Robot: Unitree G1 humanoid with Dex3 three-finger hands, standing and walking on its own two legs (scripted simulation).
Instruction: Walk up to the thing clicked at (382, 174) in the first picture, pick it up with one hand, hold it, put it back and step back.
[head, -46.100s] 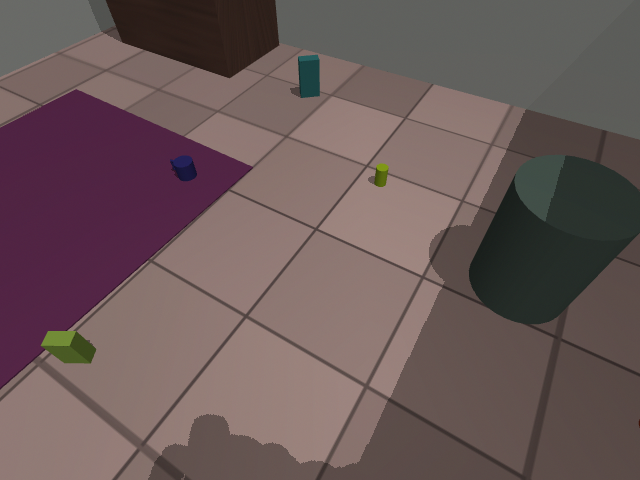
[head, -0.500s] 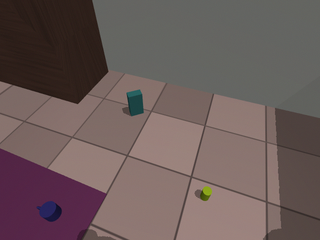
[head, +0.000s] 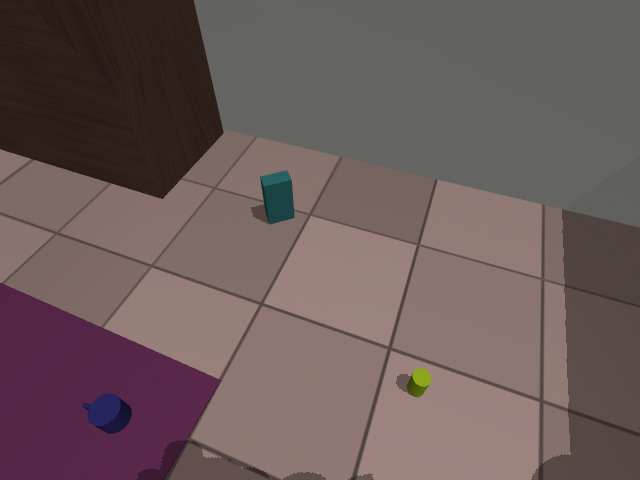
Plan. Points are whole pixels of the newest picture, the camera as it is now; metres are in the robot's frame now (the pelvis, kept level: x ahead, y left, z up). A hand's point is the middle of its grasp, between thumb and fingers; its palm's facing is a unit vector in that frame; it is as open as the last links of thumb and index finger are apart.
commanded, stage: stand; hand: right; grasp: from above
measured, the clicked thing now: (418, 382) +0.47 -0.29 -0.73
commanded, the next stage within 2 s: step back in 1.08 s
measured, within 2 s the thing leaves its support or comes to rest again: neither
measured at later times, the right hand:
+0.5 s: hand out of the picture +0.08 -0.25 -0.16, palm faces +0.01 +0.94 -0.34, open 7.4 cm
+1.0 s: hand out of the picture +0.08 -0.25 -0.16, palm faces +0.00 +0.94 -0.34, open 7.4 cm
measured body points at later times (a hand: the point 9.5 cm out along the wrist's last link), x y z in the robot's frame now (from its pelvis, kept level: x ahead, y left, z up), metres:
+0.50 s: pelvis +0.01 +0.00 +0.00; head +0.02 +0.00 +0.45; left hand +0.09 +0.29 -0.14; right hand +0.08 -0.30 -0.13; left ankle +0.00 +0.14 -0.75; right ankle +0.02 -0.13 -0.75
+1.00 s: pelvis +0.01 +0.00 +0.00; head +0.02 +0.00 +0.45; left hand +0.09 +0.30 -0.14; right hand +0.09 -0.30 -0.13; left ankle +0.00 +0.14 -0.75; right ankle +0.02 -0.13 -0.75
